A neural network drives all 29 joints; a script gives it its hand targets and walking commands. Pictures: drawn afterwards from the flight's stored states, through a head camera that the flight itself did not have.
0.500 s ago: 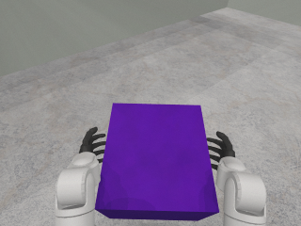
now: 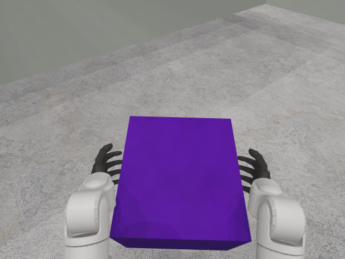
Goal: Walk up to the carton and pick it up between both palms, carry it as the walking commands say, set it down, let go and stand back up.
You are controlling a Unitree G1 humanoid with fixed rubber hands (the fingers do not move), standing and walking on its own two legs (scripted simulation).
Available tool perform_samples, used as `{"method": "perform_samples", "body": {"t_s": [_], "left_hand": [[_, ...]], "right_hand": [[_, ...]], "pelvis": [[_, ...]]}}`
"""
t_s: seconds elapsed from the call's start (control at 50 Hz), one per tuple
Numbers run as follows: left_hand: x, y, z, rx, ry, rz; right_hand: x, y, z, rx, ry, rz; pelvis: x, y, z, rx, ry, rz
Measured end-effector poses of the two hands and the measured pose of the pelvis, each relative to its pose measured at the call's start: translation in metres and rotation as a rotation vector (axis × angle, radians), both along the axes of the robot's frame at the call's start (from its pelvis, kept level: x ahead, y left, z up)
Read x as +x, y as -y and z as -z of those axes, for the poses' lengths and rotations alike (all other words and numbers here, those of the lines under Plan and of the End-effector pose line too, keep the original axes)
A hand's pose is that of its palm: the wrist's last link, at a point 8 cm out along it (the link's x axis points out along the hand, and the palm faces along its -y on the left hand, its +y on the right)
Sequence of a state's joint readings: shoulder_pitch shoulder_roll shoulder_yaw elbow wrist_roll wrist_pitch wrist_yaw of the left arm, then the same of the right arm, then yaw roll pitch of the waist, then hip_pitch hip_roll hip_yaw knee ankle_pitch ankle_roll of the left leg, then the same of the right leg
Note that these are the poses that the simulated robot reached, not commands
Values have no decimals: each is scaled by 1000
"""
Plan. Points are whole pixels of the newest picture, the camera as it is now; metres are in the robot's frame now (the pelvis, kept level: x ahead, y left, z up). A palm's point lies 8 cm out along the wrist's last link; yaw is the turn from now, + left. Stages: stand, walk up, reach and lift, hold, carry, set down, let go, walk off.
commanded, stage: carry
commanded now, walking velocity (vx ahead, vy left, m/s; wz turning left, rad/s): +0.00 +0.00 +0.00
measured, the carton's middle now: (178, 183) +0.30 +0.00 +0.02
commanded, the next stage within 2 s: none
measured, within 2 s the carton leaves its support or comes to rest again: neither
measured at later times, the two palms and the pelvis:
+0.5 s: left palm (102, 165) +0.29 +0.17 +0.10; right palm (251, 172) +0.28 -0.15 +0.10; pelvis +0.03 +0.01 +0.00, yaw +0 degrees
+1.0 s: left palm (103, 164) +0.29 +0.17 +0.10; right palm (251, 169) +0.29 -0.15 +0.10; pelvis +0.04 +0.01 +0.00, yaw +0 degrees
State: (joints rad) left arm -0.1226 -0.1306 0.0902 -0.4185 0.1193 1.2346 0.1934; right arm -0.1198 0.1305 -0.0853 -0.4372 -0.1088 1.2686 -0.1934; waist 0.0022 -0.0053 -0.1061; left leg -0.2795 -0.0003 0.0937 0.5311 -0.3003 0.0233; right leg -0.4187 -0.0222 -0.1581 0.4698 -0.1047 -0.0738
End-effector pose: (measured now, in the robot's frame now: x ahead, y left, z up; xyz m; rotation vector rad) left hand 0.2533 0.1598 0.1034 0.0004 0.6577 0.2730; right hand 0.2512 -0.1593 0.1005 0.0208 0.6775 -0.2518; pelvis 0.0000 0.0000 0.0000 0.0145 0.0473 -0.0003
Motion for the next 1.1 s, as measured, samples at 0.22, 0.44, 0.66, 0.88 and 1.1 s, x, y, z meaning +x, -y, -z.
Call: {"method": "perform_samples", "body": {"t_s": [0.22,0.44,0.66,0.88,1.1], "left_hand": [[21,-6,2,-2,1,3],[33,-8,4,-2,1,7],[38,-8,3,-3,3,9],[40,-7,4,-3,3,9],[42,-7,6,-3,1,11]], "right_hand": [[20,-6,1,-2,2,3],[31,-8,3,-4,3,7],[35,-8,2,-6,6,8],[37,-7,2,-8,7,7],[39,-7,4,-11,5,7]], "pelvis": [[20,-6,0,-8,-3,-1],[33,-9,1,-13,-2,1],[38,-9,1,-15,0,2],[39,-8,1,-16,0,3],[38,-8,0,-16,0,6]]}}
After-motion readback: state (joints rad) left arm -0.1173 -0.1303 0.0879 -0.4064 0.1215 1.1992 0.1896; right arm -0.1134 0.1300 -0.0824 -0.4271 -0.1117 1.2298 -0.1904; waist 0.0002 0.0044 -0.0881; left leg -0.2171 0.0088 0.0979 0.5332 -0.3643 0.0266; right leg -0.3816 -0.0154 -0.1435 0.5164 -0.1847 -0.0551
